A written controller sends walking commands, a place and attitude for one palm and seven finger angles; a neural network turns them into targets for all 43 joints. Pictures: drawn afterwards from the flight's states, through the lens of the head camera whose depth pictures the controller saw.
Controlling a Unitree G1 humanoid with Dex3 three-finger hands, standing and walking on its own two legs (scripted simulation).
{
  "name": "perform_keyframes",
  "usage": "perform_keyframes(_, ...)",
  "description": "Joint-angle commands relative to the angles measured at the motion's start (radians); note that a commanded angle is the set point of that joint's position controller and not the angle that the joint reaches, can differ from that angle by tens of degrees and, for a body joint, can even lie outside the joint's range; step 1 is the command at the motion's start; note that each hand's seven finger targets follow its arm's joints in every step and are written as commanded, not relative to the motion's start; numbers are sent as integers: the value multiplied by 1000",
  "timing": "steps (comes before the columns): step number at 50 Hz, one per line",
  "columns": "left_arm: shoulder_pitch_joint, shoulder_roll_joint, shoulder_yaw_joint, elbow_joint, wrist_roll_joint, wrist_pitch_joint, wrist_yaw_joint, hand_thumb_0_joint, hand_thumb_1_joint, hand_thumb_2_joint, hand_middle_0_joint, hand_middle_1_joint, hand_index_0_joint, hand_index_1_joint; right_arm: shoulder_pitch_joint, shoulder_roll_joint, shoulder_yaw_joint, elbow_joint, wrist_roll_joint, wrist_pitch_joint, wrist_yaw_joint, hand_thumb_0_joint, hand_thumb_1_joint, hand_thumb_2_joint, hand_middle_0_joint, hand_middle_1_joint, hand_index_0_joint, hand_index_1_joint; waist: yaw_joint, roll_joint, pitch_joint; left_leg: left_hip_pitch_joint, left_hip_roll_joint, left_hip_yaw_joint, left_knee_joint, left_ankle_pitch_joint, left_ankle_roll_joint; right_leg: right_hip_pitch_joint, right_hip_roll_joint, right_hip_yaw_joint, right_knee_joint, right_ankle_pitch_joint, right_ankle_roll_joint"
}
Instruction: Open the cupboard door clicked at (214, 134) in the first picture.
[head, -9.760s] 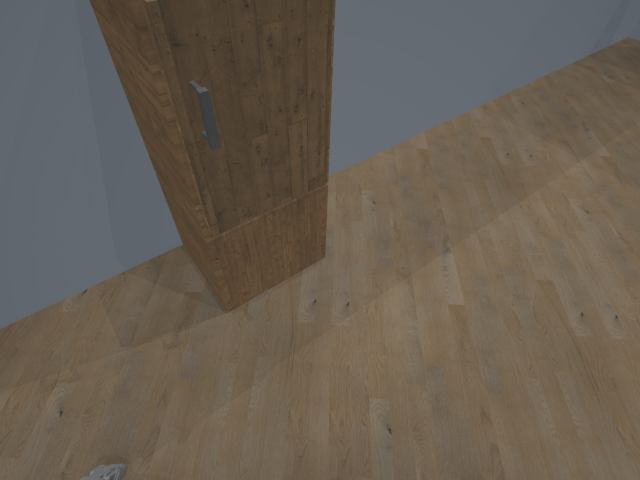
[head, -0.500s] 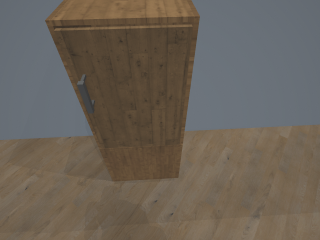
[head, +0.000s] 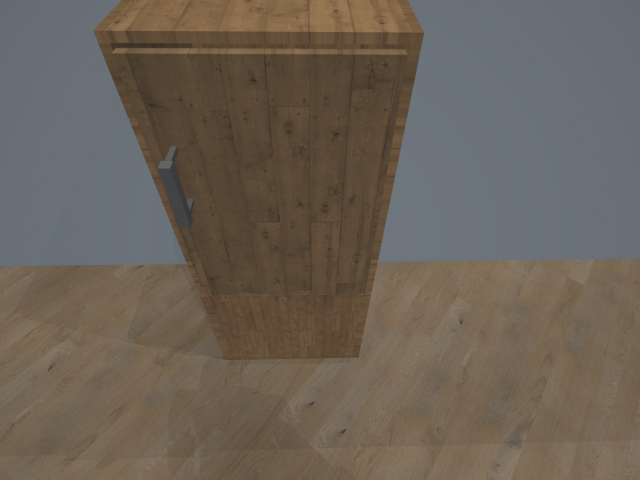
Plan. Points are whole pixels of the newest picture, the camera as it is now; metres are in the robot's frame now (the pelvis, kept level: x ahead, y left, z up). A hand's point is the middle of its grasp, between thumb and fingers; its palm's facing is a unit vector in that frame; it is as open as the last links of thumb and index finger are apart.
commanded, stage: come to a stop and stand still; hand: left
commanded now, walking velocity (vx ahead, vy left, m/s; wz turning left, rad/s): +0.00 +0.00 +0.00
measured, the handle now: (179, 188) +0.55 +0.28 +0.03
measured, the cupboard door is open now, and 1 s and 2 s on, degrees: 0 0 0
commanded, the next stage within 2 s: look again from close up in 0.10 s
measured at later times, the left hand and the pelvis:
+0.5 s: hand out of the picture +0.02 +0.22 -0.18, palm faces +0.01 -0.98 -0.22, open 7.4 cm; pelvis -0.01 +0.04 -0.01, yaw -1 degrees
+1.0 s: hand (134, 427) +0.18 +0.24 -0.02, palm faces +0.23 -0.97 -0.09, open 7.7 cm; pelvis -0.04 +0.03 -0.03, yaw +0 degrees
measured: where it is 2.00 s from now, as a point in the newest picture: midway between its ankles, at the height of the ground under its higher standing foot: outside the picture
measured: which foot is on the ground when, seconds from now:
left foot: down 0.00-1.00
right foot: down 0.00-1.00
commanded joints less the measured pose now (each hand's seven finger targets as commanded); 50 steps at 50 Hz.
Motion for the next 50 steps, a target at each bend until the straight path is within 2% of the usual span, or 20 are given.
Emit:
perform_keyframes(1,78,111,15,-25,-1,-12,8,0,900,900,-200,-300,-200,-300,59,-77,-4,-24,-2,-14,-4,0,-900,-900,200,300,200,300,-6,-2,34,84,40,-16,-26,288,57,-112,-113,60,-93,397,3)
perform_keyframes(9,64,132,15,-33,-1,-12,6,0,900,900,-200,-300,-200,-300,36,-98,-2,-35,-2,-16,-2,0,-900,-900,200,300,200,300,-3,-1,20,98,41,-22,-33,309,60,-92,-116,56,-99,400,8)
perform_keyframes(10,161,155,10,-15,19,-56,46,0,900,900,-200,-300,-200,-300,-77,-128,-6,-120,6,-32,13,0,-900,-900,200,300,200,300,42,-55,50,-5,26,39,231,263,46,-154,-177,180,-129,917,73)
perform_keyframes(11,113,196,16,-67,20,-66,39,0,900,900,-200,-300,-200,-300,-28,-65,2,-166,1,-24,25,0,-900,-900,200,300,200,300,-15,-125,26,-131,-20,11,236,-110,68,-53,-223,158,-48,1064,31)
perform_keyframes(12,86,204,19,-86,23,-71,35,0,900,900,-200,-300,-200,-300,-10,-64,0,-168,-6,-20,31,0,-900,-900,200,300,200,300,-12,-140,-28,-128,-9,38,215,-131,77,-3,-224,127,-5,1090,-16)
perform_keyframes(14,60,192,12,-119,13,-66,30,0,900,900,-200,-300,-200,-300,54,-85,-2,-167,-3,-29,28,0,-900,-900,200,300,200,300,-40,-68,-114,-31,-38,49,86,34,84,21,-162,78,104,969,-39)
perform_keyframes(17,85,143,4,-140,6,-36,30,0,900,900,-200,-300,-200,-300,71,-149,-7,-161,-7,-36,17,0,-900,-900,200,300,200,300,-11,147,-82,62,82,-66,85,505,143,-123,-66,33,121,344,-1)
perform_keyframes(19,93,144,2,-129,8,-20,24,0,900,900,-200,-300,-200,-300,22,-152,-2,-177,-6,-26,13,0,-900,-900,200,300,200,300,8,149,13,-21,88,-99,47,391,156,-154,-40,28,58,95,0)
perform_keyframes(21,80,155,-1,-131,8,-15,17,0,900,900,-200,-300,-200,-300,5,-144,0,-193,-5,-21,18,0,-900,-900,200,300,200,300,3,29,48,-71,50,-78,31,173,132,-168,-59,58,13,96,-7)
perform_keyframes(26,48,175,-1,-145,8,-13,7,0,900,900,-200,-300,-200,-300,10,-150,-1,-185,-9,-23,24,0,-900,-900,200,300,200,300,-3,29,32,-52,33,-76,-33,10,119,-193,-73,67,-4,36,-2)
perform_keyframes(38,52,201,-1,-119,10,-17,-1,0,900,900,-200,-300,-200,-300,10,-174,0,-151,-5,-36,24,0,-900,-900,200,300,200,300,4,24,-9,-11,43,-69,-72,52,119,-174,-90,77,-26,91,7)
perform_keyframes(39,91,172,-11,-105,21,-31,36,0,900,900,-200,-300,-200,-300,-30,-188,-1,-201,3,-33,28,0,-900,-900,200,300,200,300,12,-26,49,-44,55,-49,109,217,87,-216,-119,129,-76,280,12)
perform_keyframes(40,-625,459,197,-1674,-152,-242,54,0,877,890,-202,-315,-202,-315,25,-308,-46,-516,48,-184,-11,0,-900,-900,200,300,200,300,-109,159,-495,268,-50,-24,29,352,91,-197,-27,-14,62,422,-11)
perform_keyframes(41,-119,392,178,-1431,-85,-203,94,0,853,880,-203,-330,-203,-330,-51,-215,-3,-462,42,-277,-49,0,-900,-900,200,300,200,300,14,283,-498,385,13,-41,8,447,89,-253,-5,-26,170,241,-14)
perform_keyframes(42,130,163,31,-1268,-111,-77,116,0,830,870,-205,-345,-205,-345,-66,-168,-11,-440,65,-306,-45,0,-900,-900,200,300,200,300,-29,250,-337,211,-7,-60,-25,312,56,-334,2,-56,208,88,6)
perform_keyframes(43,122,57,15,-1191,-152,-70,100,0,807,860,-207,-360,-207,-360,-30,-170,-24,-424,70,-306,-43,0,-900,-900,200,300,200,300,-45,122,-158,81,-12,-57,-13,196,68,-376,-4,-57,176,62,12)
perform_keyframes(45,25,186,159,-1143,-161,-190,66,0,760,840,-210,-390,-210,-390,-59,-226,-49,-484,40,-302,-44,0,-900,-900,200,300,200,300,-69,-38,-45,-136,-52,-54,98,-49,73,-478,4,-75,121,33,18)
perform_keyframes(46,89,168,197,-1035,-169,-266,27,0,737,830,-212,-405,-212,-405,-66,-219,-53,-500,23,-297,-42,0,-900,-900,200,300,200,300,-51,-110,-42,-217,-59,-48,171,-42,72,-552,14,-84,171,12,18)
perform_keyframes(48,225,111,207,-927,-193,-429,-96,0,690,810,-215,-435,-215,-435,-94,-207,-68,-549,7,-302,-11,0,-900,-900,200,300,200,300,26,-129,-138,-320,-56,-27,297,-2,49,-643,27,-89,322,-3,6)
perform_keyframes(50,241,115,231,-900,-243,-585,-242,0,643,790,-218,-465,-218,-465,-133,-209,-84,-601,3,-306,21,0,-900,-900,200,300,200,300,64,-118,-200,-449,-61,-16,417,-39,45,-722,21,-55,436,-34,-2)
